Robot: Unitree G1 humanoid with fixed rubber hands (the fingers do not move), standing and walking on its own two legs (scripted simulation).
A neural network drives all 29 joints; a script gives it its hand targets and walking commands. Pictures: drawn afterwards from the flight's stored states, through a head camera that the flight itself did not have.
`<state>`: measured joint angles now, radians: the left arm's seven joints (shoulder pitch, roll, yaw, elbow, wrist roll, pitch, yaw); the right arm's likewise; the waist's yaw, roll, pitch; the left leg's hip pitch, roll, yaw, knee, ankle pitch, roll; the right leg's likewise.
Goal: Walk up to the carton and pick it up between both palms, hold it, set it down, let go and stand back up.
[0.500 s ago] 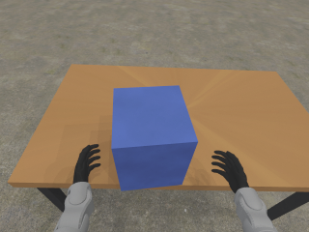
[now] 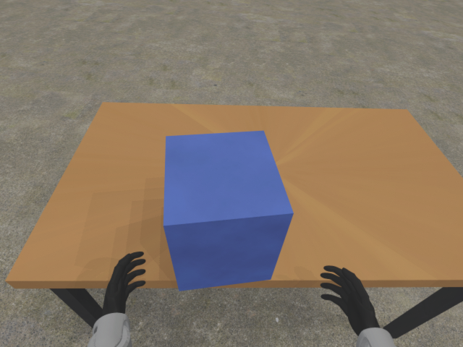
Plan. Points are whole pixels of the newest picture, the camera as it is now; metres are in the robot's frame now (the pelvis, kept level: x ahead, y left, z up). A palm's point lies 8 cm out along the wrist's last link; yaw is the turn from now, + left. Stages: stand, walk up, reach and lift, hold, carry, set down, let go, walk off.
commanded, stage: set down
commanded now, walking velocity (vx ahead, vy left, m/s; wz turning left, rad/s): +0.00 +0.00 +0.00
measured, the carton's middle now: (221, 211) +0.40 +0.05 -0.01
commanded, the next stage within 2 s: let go in 1.02 s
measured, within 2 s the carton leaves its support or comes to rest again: neither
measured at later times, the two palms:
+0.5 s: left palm (98, 321) +0.18 +0.24 -0.06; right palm (353, 341) +0.19 -0.20 -0.06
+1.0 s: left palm (90, 342) +0.15 +0.25 -0.08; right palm out of the picture +0.15 -0.20 -0.08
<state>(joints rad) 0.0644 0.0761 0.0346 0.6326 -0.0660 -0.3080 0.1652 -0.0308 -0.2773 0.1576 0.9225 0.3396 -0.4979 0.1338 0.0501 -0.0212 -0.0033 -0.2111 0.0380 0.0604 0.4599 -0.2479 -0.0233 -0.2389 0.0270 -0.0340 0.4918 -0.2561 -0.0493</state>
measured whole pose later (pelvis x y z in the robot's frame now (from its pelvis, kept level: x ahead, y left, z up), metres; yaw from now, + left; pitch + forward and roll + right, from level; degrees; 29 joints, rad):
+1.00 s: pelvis +0.01 +0.03 +0.01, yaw -1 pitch -4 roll +0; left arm 0.23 0.17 0.00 0.51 0.00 0.09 0.05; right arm 0.18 -0.18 -0.01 0.79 0.02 -0.22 0.05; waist 0.03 -0.01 0.07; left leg -0.08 0.03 0.08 0.39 -0.24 0.00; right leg -0.09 0.02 -0.01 0.36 -0.21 -0.02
